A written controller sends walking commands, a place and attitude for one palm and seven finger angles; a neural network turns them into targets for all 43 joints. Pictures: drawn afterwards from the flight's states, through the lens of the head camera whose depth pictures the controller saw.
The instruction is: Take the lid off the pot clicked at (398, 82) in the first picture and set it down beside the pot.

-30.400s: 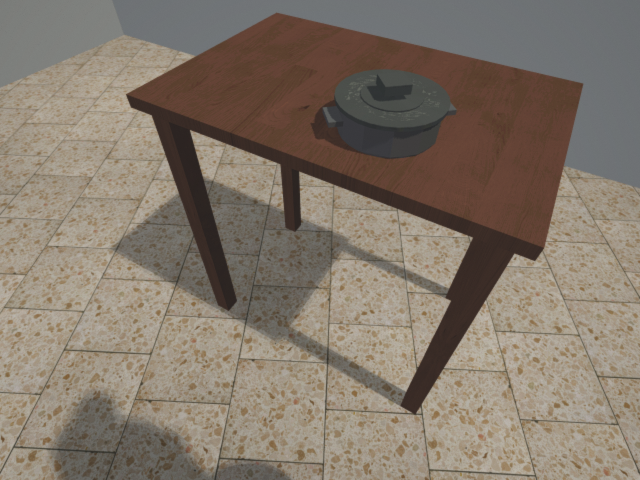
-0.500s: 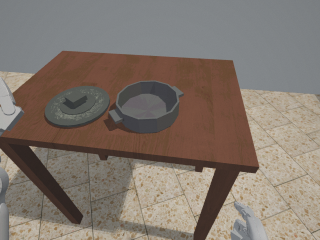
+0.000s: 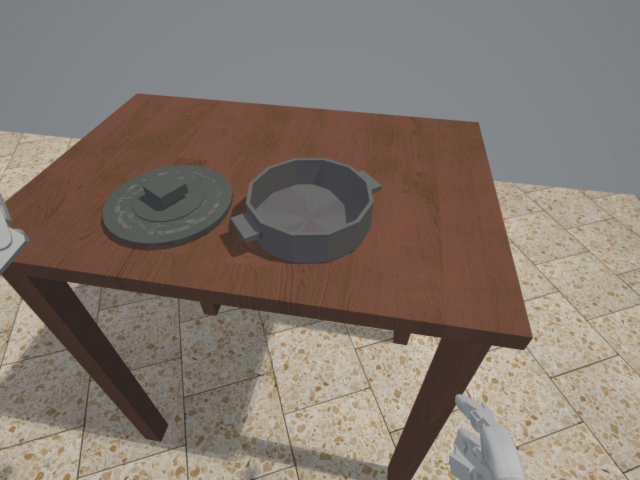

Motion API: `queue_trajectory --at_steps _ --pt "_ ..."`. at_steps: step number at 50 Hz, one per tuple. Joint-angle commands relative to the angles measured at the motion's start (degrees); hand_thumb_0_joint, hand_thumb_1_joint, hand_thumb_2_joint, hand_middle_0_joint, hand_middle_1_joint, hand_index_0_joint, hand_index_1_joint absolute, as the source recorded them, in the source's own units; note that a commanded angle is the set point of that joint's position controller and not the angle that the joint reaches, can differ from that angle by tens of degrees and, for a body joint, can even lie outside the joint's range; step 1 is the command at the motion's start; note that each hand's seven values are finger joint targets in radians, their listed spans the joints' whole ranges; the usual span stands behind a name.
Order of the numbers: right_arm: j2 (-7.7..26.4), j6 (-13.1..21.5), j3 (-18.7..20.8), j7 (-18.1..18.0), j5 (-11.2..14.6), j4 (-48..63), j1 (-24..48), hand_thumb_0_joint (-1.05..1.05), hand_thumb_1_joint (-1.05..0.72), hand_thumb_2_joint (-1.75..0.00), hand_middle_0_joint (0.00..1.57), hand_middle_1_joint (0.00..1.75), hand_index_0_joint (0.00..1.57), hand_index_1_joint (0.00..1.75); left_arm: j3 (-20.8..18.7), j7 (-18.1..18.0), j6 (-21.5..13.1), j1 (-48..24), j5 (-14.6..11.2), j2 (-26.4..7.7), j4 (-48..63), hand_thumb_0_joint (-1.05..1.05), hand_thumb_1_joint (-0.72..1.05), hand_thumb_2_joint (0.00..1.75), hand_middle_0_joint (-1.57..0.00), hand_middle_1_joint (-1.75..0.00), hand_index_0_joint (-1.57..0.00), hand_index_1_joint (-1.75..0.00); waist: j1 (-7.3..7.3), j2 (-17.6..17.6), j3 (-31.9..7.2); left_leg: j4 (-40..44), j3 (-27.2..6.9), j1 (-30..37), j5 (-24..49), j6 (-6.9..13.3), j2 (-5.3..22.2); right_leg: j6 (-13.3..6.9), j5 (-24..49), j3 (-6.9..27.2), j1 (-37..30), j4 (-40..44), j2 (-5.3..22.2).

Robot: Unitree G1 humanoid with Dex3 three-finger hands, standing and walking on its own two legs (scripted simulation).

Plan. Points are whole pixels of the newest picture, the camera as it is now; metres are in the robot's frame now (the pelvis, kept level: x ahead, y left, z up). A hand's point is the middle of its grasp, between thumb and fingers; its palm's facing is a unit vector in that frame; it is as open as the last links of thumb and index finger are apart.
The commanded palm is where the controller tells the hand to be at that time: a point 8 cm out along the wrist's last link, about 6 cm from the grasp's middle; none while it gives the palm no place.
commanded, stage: step back with the hand held close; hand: left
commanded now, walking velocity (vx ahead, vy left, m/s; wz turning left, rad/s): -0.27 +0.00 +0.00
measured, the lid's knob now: (165, 189) +0.49 +0.32 +0.10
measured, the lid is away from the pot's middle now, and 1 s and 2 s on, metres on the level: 0.24 0.24 0.24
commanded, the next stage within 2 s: stop stepping back and stand still in 1.12 s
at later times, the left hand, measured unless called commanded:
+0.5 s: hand (5, 282) +0.15 +0.23 +0.29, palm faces +0.53 -0.75 -0.40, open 7.4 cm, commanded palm +0.08 +0.29 +0.28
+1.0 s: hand out of the picture +0.06 +0.22 +0.28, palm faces +0.43 -0.78 -0.45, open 7.5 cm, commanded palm -0.01 +0.30 +0.28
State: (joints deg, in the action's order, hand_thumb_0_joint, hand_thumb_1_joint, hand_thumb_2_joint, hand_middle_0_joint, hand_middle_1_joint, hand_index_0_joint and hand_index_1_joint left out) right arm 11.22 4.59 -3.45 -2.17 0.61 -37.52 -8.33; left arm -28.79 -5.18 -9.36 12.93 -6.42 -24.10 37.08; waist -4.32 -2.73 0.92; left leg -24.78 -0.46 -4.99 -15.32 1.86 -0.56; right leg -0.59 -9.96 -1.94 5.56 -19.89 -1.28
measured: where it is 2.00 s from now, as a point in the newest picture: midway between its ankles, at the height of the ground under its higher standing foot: outside the picture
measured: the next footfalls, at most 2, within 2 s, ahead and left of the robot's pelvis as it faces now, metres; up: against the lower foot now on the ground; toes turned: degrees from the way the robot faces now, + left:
right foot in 0.84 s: -0.09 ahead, -0.11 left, +0.00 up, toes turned -1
left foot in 1.06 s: -0.10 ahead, +0.14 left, +0.00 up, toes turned -1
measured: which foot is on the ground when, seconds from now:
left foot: down 0.00-0.92, up 0.94-1.00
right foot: down 0.00-0.64, up 0.66-0.82, down 0.84-1.00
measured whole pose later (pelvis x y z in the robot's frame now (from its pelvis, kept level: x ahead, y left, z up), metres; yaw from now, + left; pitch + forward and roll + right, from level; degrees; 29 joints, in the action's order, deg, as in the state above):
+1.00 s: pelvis -0.14 +0.02 -0.01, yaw -1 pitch +2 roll -3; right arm 10.6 3.9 0.3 -1.1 1.7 -34.0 -8.6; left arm -33.6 -6.7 -16.2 20.6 -4.5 -29.5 46.9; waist 1.6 -0.5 0.8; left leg -44.3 -1.2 -27.1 -18.6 0.3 1.1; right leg 0.2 -13.5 -1.1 17.9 -29.2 -1.8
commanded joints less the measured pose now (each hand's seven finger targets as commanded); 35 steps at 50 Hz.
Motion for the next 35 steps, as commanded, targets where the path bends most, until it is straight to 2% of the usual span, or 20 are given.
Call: queue_trajectory --at_steps 1,5,9,11,15,16,18,20,21,22,24,26,27,28,29,30,31,33,34,35 --pt "8.2 0.3 4.4 0.0 0.8 10.6 6.1 0.00 -0.90 -0.90 0.20 0.30 0.20 0.30 -5.2 -0.6 -5.0 -6.5 1.3 -11.2 6.3 0.00 0.90 0.90 -0.20 -0.30 -0.20 -0.30 3.74 2.2 -5.3 0.4 -3.3 -3.4 9.9 1.5 3.4 -2.0 11.4 8.8 4.1 3.7 7.6" --pt "8.7 -1.5 5.2 0.2 1.4 12.6 5.4 0.00 -0.90 -0.90 0.20 0.30 0.20 0.30 -7.3 -0.8 -5.3 0.1 1.1 -13.3 11.2 0.00 0.90 0.90 -0.20 -0.30 -0.20 -0.30 3.83 -0.9 -10.4 0.8 -4.6 -4.3 18.4 1.6 5.4 -1.1 18.1 6.5 2.2 -2.0 6.9" --pt "8.6 -2.4 6.2 0.3 1.8 14.5 4.1 0.00 -0.90 -0.90 0.20 0.30 0.20 0.30 -11.1 -1.2 -5.8 6.2 1.0 -15.7 18.0 0.00 0.90 0.90 -0.20 -0.30 -0.20 -0.30 3.77 -0.4 -13.7 -0.2 -6.3 -8.0 26.3 1.6 7.8 -0.1 19.5 4.9 0.6 -6.9 5.8" --pt "8.5 -2.2 6.0 0.4 1.7 15.1 4.0 0.00 -0.90 -0.90 0.20 0.30 0.20 0.30 -12.1 -1.5 -6.0 8.7 0.8 -15.9 20.1 0.00 0.90 0.90 -0.20 -0.30 -0.20 -0.30 3.69 -4.7 -13.9 1.2 -7.4 -9.3 27.6 1.5 9.0 0.3 14.8 3.6 1.9 -10.1 4.5" --pt "8.6 -0.6 6.5 0.2 1.4 15.0 2.6 0.00 -0.90 -0.90 0.20 0.30 0.20 0.30 -13.6 -2.2 -6.5 7.5 0.2 -16.1 21.4 0.00 0.90 0.90 -0.20 -0.30 -0.20 -0.30 3.92 -8.4 -11.7 3.7 -8.3 -14.0 22.1 2.6 11.6 0.6 0.2 3.0 5.1 -17.3 2.9" --pt "8.6 -0.2 6.7 0.0 1.4 14.6 2.0 0.00 -0.90 -0.90 0.20 0.30 0.20 0.30 -13.9 -2.4 -6.6 6.5 0.1 -15.8 19.4 0.00 0.90 0.90 -0.20 -0.30 -0.20 -0.30 4.13 -7.9 -10.6 4.0 -8.5 -16.0 19.3 2.9 12.4 0.6 -2.6 3.1 5.2 -18.6 3.0" --pt "9.0 0.6 6.9 0.0 1.4 14.1 1.4 0.00 -0.90 -0.90 0.20 0.30 0.20 0.30 -13.4 -2.8 -6.5 2.9 0.5 -15.2 17.2 0.00 0.90 0.90 -0.20 -0.30 -0.20 -0.30 4.56 -7.8 -7.5 3.3 -8.3 -20.8 11.9 3.2 12.3 0.2 -2.5 3.7 4.4 -18.1 3.3" --pt "9.2 1.0 6.9 -0.1 1.6 13.6 1.0 0.00 -0.90 -0.90 0.20 0.30 0.20 0.30 -13.4 -2.9 -6.4 0.5 0.8 -15.4 15.1 0.00 0.90 0.90 -0.20 -0.30 -0.20 -0.30 4.94 -3.0 -7.4 -0.2 -7.1 -21.7 6.9 2.3 9.6 -0.7 6.1 5.7 3.4 -13.9 4.8" --pt "9.0 1.0 7.1 -0.2 1.8 13.5 0.7 0.00 -0.90 -0.90 0.20 0.30 0.20 0.30 -13.4 -2.9 -6.2 0.5 0.9 -15.5 13.0 0.00 0.90 0.90 -0.20 -0.30 -0.20 -0.30 5.15 1.4 -7.6 -2.8 -6.4 -21.7 3.1 1.6 7.9 -1.2 8.5 7.3 4.0 -11.1 6.4" --pt "8.8 0.8 7.2 0.0 2.0 13.4 0.3 0.00 -0.90 -0.90 0.20 0.30 0.20 0.30 -13.1 -2.9 -6.1 0.6 1.1 -15.5 12.1 0.00 0.90 0.90 -0.20 -0.30 -0.20 -0.30 5.46 4.6 -7.7 -6.4 -5.6 -19.9 -0.7 1.0 5.8 -2.3 8.4 10.4 6.8 -6.9 8.8" --pt "8.1 0.7 7.3 0.1 2.1 12.3 -0.7 0.00 -0.90 -0.90 0.20 0.30 0.20 0.30 -12.6 -3.1 -6.4 1.3 1.4 -16.0 11.8 0.00 0.90 0.90 -0.20 -0.30 -0.20 -0.30 6.04 9.8 -7.8 -16.3 -3.1 -14.1 -7.0 0.2 2.3 -4.6 0.6 16.3 14.8 1.8 15.2" --pt "7.2 0.3 6.9 0.3 2.1 11.6 -0.3 0.00 -0.90 -0.90 0.20 0.30 0.20 0.30 -11.9 -3.5 -6.6 2.6 1.3 -15.7 13.2 0.00 0.90 0.90 -0.20 -0.30 -0.20 -0.30 5.84 10.1 -9.0 -23.7 -2.4 -11.5 -8.4 0.0 1.9 -6.5 -0.8 16.6 17.7 4.6 18.7" --pt "7.1 0.4 6.6 0.2 2.1 11.8 0.1 0.00 -0.90 -0.90 0.20 0.30 0.20 0.30 -11.9 -3.6 -6.6 2.3 1.4 -15.8 14.4 0.00 0.90 0.90 -0.20 -0.30 -0.20 -0.30 5.75 10.1 -8.9 -23.2 -2.9 -11.5 -8.8 0.1 2.8 -6.6 0.6 15.0 17.9 3.9 18.9" --pt "7.0 0.7 6.3 0.0 2.0 12.1 0.2 0.00 -0.90 -0.90 0.20 0.30 0.20 0.30 -12.0 -3.7 -6.7 2.9 1.4 -15.8 15.1 0.00 0.90 0.90 -0.20 -0.30 -0.20 -0.30 5.75 8.6 -8.4 -18.2 -3.3 -11.4 -8.3 0.4 3.8 -6.0 1.8 13.2 17.5 2.2 18.0" --pt "7.2 0.9 6.0 -0.3 1.8 12.3 0.0 0.00 -0.90 -0.90 0.20 0.30 0.20 0.30 -12.1 -3.9 -6.9 3.5 1.3 -15.8 15.2 0.00 0.90 0.90 -0.20 -0.30 -0.20 -0.30 5.99 6.5 -7.5 -11.0 -3.5 -11.1 -6.2 0.7 4.6 -4.6 0.6 10.9 17.6 -0.1 15.4" --pt "7.8 1.3 6.1 -0.9 1.6 12.6 1.0 0.00 -0.90 -0.90 0.20 0.30 0.20 0.30 -12.1 -4.2 -7.4 4.2 1.2 -15.6 16.3 0.00 0.90 0.90 -0.20 -0.30 -0.20 -0.30 5.90 0.9 -6.9 -3.0 -6.1 -11.9 -4.0 1.5 6.2 -3.1 -0.1 8.0 17.1 -4.4 11.0" --pt "8.5 1.9 6.1 -1.3 1.5 13.0 1.4 0.00 -0.90 -0.90 0.20 0.30 0.20 0.30 -12.1 -4.3 -8.2 4.5 1.0 -15.0 17.4 0.00 0.90 0.90 -0.20 -0.30 -0.20 -0.30 5.51 -5.0 -6.7 2.3 -10.0 -16.8 -1.8 2.6 9.4 -0.6 1.1 4.2 12.8 -10.0 5.9" --pt "8.2 2.9 5.9 -1.5 1.1 14.1 1.4 0.00 -0.90 -0.90 0.20 0.30 0.20 0.30 -12.7 -4.4 -8.9 2.6 0.9 -14.3 18.9 0.00 0.90 0.90 -0.20 -0.30 -0.20 -0.30 5.41 -14.1 -5.9 11.0 -14.5 -27.1 -8.5 4.3 14.8 0.8 -8.0 1.3 8.9 -26.0 0.9" --pt "7.6 3.7 6.1 -1.6 0.6 13.6 0.1 0.00 -0.90 -0.90 0.20 0.30 0.20 0.30 -13.3 -4.5 -8.9 1.0 0.9 -14.6 18.7 0.00 0.90 0.90 -0.20 -0.30 -0.20 -0.30 5.59 -13.1 -5.7 11.7 -15.5 -27.2 -6.4 5.4 16.5 1.0 -12.1 2.5 11.1 -32.0 0.6" --pt "7.1 4.5 6.3 -1.4 0.5 13.2 -0.6 0.00 -0.90 -0.90 0.20 0.30 0.20 0.30 -12.9 -4.7 -9.1 -0.6 0.8 -14.7 20.0 0.00 0.90 0.90 -0.20 -0.30 -0.20 -0.30 5.85 -11.0 -6.3 10.0 -15.9 -22.7 0.2 6.1 16.8 0.9 -15.3 3.6 15.5 -34.6 0.3"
